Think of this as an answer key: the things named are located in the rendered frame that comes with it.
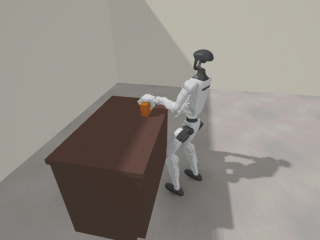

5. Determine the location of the left robot forearm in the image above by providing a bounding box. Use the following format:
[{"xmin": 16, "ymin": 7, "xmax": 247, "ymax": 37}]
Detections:
[{"xmin": 152, "ymin": 96, "xmax": 176, "ymax": 110}]

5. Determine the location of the robot head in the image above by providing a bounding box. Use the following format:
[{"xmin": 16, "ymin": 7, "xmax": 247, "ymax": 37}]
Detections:
[{"xmin": 192, "ymin": 49, "xmax": 214, "ymax": 81}]

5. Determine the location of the sponge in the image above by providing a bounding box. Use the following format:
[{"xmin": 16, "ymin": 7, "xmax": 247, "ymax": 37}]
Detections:
[{"xmin": 140, "ymin": 102, "xmax": 153, "ymax": 117}]

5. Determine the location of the robot left upper arm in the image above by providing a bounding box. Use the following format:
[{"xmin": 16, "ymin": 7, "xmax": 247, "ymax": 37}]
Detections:
[{"xmin": 171, "ymin": 79, "xmax": 198, "ymax": 112}]

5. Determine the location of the robot right hand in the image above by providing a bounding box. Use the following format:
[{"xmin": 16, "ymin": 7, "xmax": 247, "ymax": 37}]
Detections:
[{"xmin": 170, "ymin": 106, "xmax": 184, "ymax": 118}]

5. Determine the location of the robot left hand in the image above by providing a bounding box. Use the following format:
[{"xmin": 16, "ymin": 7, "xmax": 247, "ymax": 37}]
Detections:
[{"xmin": 137, "ymin": 94, "xmax": 155, "ymax": 110}]

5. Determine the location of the robot right foot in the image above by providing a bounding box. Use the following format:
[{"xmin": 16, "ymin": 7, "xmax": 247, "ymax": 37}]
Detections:
[{"xmin": 184, "ymin": 169, "xmax": 202, "ymax": 181}]

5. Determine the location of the table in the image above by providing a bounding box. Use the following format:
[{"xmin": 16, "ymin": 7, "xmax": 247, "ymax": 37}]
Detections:
[{"xmin": 44, "ymin": 96, "xmax": 168, "ymax": 240}]

